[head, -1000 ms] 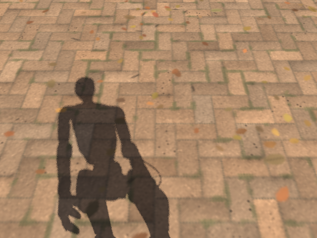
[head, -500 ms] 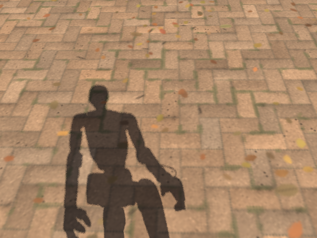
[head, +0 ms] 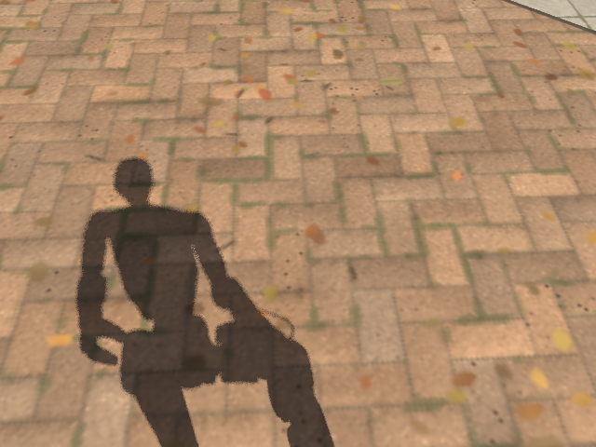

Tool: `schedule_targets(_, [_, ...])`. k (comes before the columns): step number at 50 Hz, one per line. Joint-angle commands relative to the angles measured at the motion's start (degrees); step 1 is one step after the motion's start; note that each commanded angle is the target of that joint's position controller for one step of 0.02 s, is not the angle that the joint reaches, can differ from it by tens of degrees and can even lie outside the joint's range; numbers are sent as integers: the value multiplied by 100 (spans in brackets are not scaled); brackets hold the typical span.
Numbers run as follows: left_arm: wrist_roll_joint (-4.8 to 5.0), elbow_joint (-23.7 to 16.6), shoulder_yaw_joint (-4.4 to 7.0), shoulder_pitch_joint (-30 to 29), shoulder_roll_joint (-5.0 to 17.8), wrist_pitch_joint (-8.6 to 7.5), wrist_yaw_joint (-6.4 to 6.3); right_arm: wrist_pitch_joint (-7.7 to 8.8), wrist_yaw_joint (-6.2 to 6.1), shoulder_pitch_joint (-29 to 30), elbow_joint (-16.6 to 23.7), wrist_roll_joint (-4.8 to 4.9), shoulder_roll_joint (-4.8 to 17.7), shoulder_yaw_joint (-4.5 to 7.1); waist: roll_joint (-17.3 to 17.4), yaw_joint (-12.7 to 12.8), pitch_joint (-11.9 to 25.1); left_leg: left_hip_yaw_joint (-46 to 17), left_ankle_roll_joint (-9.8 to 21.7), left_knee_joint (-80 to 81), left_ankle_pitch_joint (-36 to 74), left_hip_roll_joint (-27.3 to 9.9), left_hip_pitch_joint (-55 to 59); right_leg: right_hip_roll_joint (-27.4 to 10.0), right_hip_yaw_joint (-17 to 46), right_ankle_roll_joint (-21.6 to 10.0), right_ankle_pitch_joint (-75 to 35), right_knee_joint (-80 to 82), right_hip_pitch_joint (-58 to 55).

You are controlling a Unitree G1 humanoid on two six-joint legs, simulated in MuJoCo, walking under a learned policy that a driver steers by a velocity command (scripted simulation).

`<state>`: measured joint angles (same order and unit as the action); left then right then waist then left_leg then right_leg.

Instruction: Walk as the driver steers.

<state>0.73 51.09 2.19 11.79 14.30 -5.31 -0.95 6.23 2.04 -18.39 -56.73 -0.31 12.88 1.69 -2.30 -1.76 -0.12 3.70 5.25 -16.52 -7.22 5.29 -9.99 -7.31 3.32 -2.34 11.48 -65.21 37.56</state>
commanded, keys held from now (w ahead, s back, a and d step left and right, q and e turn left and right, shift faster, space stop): w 1.00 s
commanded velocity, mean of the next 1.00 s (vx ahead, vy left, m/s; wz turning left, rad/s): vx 0.50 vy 0.00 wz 0.00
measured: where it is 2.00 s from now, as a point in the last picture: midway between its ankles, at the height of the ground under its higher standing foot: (306, 250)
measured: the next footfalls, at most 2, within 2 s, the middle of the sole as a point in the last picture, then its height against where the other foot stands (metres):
right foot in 0.30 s outside the picture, level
left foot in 0.86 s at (270, 392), level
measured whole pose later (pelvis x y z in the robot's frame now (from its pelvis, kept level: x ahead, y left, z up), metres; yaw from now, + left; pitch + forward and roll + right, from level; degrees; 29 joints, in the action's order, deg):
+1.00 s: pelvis +0.55 -0.01 -0.01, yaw +1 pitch +2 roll +0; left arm 1.4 55.6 2.7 17.5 14.5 -5.7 -0.2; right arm 5.9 2.0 -9.4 -51.5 0.2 14.0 3.1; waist -1.4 0.2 -1.5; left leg 3.8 3.9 -27.2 -8.5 2.0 -20.5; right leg -2.2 1.8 -3.0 21.4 -67.9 22.2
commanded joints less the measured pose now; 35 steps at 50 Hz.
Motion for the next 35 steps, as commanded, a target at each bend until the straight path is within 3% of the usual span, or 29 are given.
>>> schedule_targets(1, [-70,-244,74,195,253,24,-39,99,-115,223,312,7,750,118,457,267,-311,-1209,981,1175,391,-1605,-572,-240,7,158,-888,801,158])
schedule_targets(5, [-21,-486,36,-723,162,-41,33,25,-202,-234,218,96,914,146,454,-61,-309,-940,732,1086,476,-1524,-68,12,-202,204,-1728,2439,2])
schedule_targets(10, [56,-766,11,-1432,235,-92,207,-91,-218,-653,28,150,974,180,533,-274,-471,-1017,650,691,327,-1862,815,183,-251,105,-1268,3312,-11])
schedule_targets(12, [57,-806,47,-1323,357,-144,267,-150,-232,-608,16,155,1041,215,600,-135,-402,-1096,562,388,577,-2004,1072,271,-293,-56,-809,3550,-310])
schedule_targets(13, [53,-753,96,-1042,455,-168,277,-182,-235,-505,36,153,1085,228,663,56,-257,-1056,493,68,1167,-1984,1092,397,-406,-148,-637,3662,-769])
schedule_targets(14, [41,-563,208,-385,637,-182,264,-213,-234,-386,71,132,1041,205,636,413,114,-847,367,-713,2125,-1747,1006,594,-564,-282,-573,3790,-1655])
schedule_targets(15, [20,-252,369,747,1011,-195,222,-219,-231,-333,163,59,833,121,411,853,873,-535,178,-2145,2217,-1391,333,300,-224,-549,-714,3662,-3242])
schedule_targets(16, [-81,-92,529,1617,1648,-158,203,-114,-190,-854,271,29,248,-62,-837,846,1785,-37,-273,-4518,391,-527,-2009,-1163,2076,-1366,-175,3833,-5649])
schedule_targets(17, [-68,-38,441,1790,1372,-141,230,45,-163,-938,217,97,217,-97,-1372,841,2202,-809,-276,-5599,-2424,-180,-3055,-1634,3900,-1669,335,4735,-6112])
schedule_targets(18, [-42,-103,309,1350,967,-159,234,135,-139,-461,333,251,844,68,-902,769,1468,-1094,-139,-6069,-2153,-563,-3549,-1446,3273,-1365,447,4802,-5505])
schedule_targets(19, [-29,-249,231,760,757,-149,234,158,-150,-41,471,281,937,92,-521,594,915,-903,-76,-5930,-1593,-894,-3514,-1250,2396,-1173,2,4888,-4650])
schedule_targets(20, [-55,-317,171,333,581,-143,266,130,-186,181,499,198,871,112,-116,425,538,-800,-97,-5580,-1141,-1109,-3263,-990,1796,-1079,-456,5107,-3856])
schedule_targets(22, [-106,-278,110,110,363,-164,314,-36,-214,35,464,129,650,142,-256,120,278,-791,-149,-5050,-676,-1342,-2631,-615,1096,-958,-849,5478,-3033])
schedule_targets(23, [-102,-205,118,198,378,-179,317,-104,-220,-63,422,126,531,136,-252,66,226,-727,-189,-4950,-579,-1335,-2521,-527,880,-999,-1110,5581,-2874])
schedule_targets(25, [-103,-67,163,414,546,-195,271,-170,-239,95,497,103,509,157,-157,27,69,-688,-280,-4619,-248,-1358,-2762,-496,594,-1064,-1606,5706,-2836])
schedule_targets(28, [-95,76,181,725,630,-141,168,-171,-240,781,734,55,494,179,-69,168,-100,-670,-400,-3694,481,-1369,-3271,-498,383,-1040,-1860,5798,-3086])
schedule_targets(32, [-43,206,183,1023,710,-92,87,-125,-177,1586,952,86,377,139,-110,402,-275,-487,-408,-2375,1329,-1189,-3066,-367,70,-886,-1512,5919,-3209])
schedule_targets(35, [-7,374,199,1326,744,-46,69,-99,-109,2073,1102,125,375,112,-107,563,-451,-414,-371,-1836,1315,-1079,-3099,-494,48,-879,-1353,5850,-3632])
Keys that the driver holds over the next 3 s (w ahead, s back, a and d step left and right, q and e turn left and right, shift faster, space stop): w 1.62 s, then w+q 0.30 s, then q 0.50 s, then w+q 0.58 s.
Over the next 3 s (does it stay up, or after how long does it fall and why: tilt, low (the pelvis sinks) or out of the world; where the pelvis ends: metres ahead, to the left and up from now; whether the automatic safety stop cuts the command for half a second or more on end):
stays up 1.37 0.13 -0.02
